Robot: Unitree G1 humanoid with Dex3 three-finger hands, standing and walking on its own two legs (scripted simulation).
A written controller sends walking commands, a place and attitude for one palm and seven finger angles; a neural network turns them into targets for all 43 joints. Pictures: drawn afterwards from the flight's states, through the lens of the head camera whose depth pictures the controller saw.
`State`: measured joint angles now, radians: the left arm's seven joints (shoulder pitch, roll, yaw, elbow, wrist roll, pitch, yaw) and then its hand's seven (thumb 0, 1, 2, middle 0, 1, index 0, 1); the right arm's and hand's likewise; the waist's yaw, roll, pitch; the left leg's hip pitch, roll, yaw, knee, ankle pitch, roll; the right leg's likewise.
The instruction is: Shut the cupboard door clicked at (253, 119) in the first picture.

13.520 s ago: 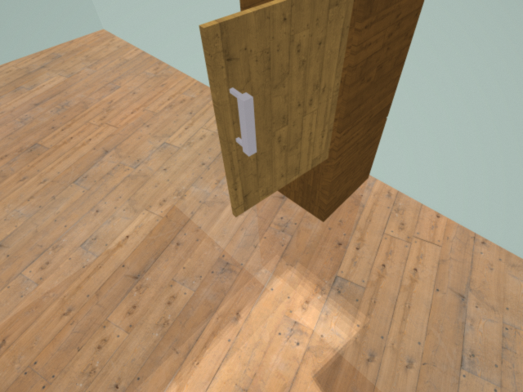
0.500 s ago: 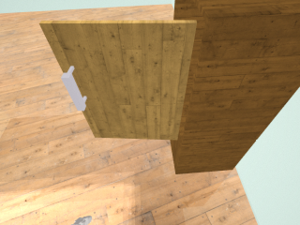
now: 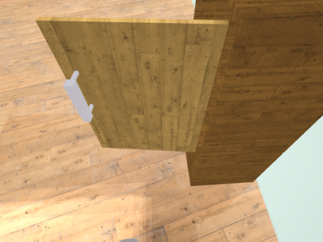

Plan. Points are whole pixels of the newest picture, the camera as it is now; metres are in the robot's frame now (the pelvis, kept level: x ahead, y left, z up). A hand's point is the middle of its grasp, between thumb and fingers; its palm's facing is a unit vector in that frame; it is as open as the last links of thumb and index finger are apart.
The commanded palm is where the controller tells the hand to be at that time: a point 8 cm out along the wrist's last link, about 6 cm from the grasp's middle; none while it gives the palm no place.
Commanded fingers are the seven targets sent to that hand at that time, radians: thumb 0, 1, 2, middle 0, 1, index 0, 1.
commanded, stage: come to a stop and stand still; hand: left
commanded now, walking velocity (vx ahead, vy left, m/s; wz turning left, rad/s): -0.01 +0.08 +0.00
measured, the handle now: (82, 97) +0.49 +0.28 +0.04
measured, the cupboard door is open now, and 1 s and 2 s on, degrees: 83 83 83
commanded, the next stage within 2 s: look again from close up in 0.62 s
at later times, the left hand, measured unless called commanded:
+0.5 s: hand out of the picture +0.00 +0.19 -0.17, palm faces +0.04 -0.98 -0.18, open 7.4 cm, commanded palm none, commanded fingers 0.00 0.90 0.90 -0.20 -0.30 -0.20 -0.30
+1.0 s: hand out of the picture +0.00 +0.21 -0.16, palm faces +0.01 -0.97 -0.23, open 7.4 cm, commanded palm none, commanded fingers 0.00 0.90 0.90 -0.20 -0.30 -0.20 -0.30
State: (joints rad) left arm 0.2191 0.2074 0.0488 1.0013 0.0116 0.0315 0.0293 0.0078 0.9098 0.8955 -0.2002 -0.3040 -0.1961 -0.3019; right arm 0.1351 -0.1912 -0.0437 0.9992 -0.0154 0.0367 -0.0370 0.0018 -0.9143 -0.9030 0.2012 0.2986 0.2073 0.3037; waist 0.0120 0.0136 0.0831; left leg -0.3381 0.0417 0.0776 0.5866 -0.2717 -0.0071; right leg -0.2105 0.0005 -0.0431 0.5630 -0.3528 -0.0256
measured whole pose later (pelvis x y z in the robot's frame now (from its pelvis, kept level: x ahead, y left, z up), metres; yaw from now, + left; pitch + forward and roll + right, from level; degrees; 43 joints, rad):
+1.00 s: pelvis -0.01 +0.03 +0.01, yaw +0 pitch -2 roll +0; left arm 0.28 0.15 -0.03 1.09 0.01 -0.02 0.05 0.01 0.91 0.90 -0.20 -0.30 -0.20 -0.30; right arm 0.29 -0.18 0.02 1.07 -0.02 -0.02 -0.03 0.01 -0.93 -0.90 0.20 0.30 0.20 0.30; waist -0.01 0.04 0.03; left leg -0.17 -0.04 0.08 0.50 -0.30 0.06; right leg -0.17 -0.03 -0.02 0.51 -0.32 0.01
